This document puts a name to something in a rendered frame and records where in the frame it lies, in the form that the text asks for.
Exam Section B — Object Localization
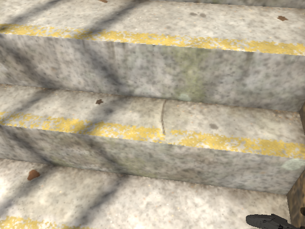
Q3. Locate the right robot hand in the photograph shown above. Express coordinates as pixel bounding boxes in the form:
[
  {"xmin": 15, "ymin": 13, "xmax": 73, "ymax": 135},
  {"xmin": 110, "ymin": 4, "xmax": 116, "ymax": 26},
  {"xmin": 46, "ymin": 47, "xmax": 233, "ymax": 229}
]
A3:
[{"xmin": 246, "ymin": 214, "xmax": 300, "ymax": 229}]

